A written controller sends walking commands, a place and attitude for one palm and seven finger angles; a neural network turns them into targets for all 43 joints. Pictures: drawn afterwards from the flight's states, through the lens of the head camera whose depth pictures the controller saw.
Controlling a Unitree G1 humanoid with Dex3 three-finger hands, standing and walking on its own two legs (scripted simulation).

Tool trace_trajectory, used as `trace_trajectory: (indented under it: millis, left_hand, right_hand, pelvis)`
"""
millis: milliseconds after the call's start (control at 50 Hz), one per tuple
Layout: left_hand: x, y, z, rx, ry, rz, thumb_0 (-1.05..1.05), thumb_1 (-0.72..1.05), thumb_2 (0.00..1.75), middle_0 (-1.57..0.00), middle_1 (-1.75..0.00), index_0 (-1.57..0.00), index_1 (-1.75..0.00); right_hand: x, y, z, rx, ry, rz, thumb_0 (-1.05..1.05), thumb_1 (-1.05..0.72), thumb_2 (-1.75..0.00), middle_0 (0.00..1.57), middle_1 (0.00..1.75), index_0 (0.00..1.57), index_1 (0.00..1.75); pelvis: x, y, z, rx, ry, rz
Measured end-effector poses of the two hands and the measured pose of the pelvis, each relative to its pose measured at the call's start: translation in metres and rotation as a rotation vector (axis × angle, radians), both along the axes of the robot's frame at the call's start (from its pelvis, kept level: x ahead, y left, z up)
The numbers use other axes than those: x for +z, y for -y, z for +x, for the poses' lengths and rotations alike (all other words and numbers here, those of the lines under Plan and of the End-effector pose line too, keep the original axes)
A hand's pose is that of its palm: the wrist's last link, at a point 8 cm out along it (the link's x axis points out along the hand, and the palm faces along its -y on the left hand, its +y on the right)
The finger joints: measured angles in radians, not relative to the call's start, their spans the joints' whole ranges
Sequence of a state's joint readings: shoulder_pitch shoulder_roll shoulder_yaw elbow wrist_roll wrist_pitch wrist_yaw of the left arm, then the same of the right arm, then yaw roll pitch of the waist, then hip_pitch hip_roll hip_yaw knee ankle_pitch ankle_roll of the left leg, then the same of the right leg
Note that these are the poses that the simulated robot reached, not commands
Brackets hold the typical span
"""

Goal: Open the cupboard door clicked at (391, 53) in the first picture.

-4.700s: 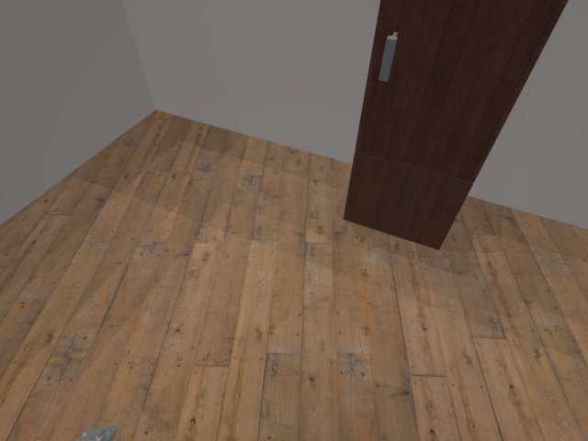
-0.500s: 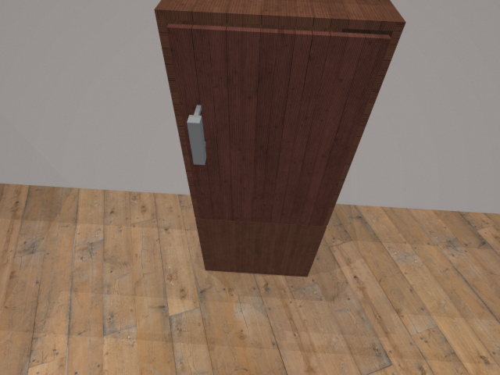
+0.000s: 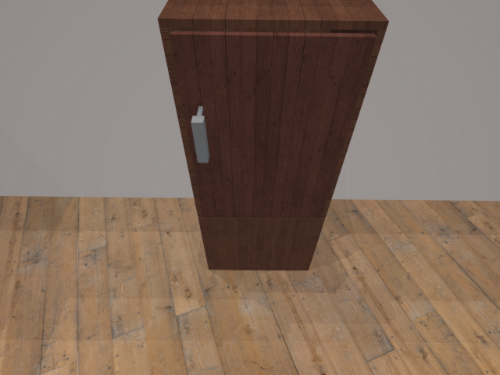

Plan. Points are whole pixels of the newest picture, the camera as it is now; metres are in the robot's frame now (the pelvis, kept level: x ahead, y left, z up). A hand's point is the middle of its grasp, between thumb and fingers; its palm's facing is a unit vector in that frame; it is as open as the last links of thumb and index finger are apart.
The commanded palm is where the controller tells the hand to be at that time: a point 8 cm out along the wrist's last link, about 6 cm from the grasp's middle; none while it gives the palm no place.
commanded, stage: come to a stop and stand still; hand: left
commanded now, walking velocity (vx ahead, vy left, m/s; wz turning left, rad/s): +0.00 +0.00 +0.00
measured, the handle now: (201, 134) +0.62 +0.15 +0.02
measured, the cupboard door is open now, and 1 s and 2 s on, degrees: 0 0 0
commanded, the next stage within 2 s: look again from close up in 0.46 s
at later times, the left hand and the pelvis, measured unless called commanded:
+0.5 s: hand out of the picture -0.04 +0.14 -0.18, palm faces +0.04 -0.99 -0.15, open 7.4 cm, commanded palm none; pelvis -0.01 -0.01 +0.00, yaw +0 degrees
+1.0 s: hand out of the picture +0.04 +0.18 -0.17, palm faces +0.02 -0.97 -0.23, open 7.4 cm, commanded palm none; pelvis +0.01 +0.00 -0.01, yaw +0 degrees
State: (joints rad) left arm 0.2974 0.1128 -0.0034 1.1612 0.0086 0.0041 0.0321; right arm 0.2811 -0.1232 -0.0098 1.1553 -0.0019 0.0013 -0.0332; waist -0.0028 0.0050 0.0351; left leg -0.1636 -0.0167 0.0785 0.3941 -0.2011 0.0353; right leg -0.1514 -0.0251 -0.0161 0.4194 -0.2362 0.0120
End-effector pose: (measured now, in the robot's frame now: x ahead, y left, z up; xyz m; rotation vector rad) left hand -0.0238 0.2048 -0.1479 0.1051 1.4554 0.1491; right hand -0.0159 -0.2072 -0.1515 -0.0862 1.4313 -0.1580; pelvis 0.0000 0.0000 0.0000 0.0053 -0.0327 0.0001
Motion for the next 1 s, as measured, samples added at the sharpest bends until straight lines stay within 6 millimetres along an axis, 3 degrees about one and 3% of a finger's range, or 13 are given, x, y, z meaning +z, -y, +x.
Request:
trace_trajectory:
  millis: [300, 580, 760, 1000]
  left_hand:
    - [-0.002, 0.01, -0.017, 0.007, 0.005, -0.009, 0.01, 0.91, 0.9, -0.2, -0.3, -0.2, -0.3]
    - [-0.002, 0.016, -0.021, 0.001, -0.01, -0.006, 0.0, 0.9, 0.9, -0.2, -0.3, -0.19, -0.3]
    - [-0.003, -0.005, 0.009, -0.02, 0.077, 0.032, 0.0, 0.9, 0.9, -0.2, -0.3, -0.2, -0.3]
    - [0.006, -0.023, 0.054, -0.047, 0.162, 0.073, 0.0, 0.9, 0.9, -0.2, -0.3, -0.19, -0.3]
  right_hand:
    - [0.002, 0.006, -0.032, -0.009, -0.043, -0.002, 0.0, -0.91, -0.9, 0.2, 0.3, 0.2, 0.3]
    - [0.001, 0.012, -0.019, 0.002, -0.02, -0.003, 0.0, -0.91, -0.9, 0.2, 0.3, 0.2, 0.3]
    - [-0.007, 0.015, 0.013, 0.046, 0.079, -0.013, 0.01, -0.92, -0.9, 0.2, 0.3, 0.2, 0.3]
    - [-0.001, 0.023, 0.046, 0.061, 0.138, -0.037, 0.01, -0.92, -0.9, 0.2, 0.3, 0.2, 0.3]
  pelvis:
    - [0.0, 0.008, -0.014, 0.003, -0.007, 0.0]
    - [-0.001, 0.013, -0.012, -0.001, -0.015, -0.007]
    - [-0.01, 0.004, -0.004, 0.013, -0.02, -0.01]
    - [-0.007, 0.004, 0.008, -0.003, -0.016, 0.003]
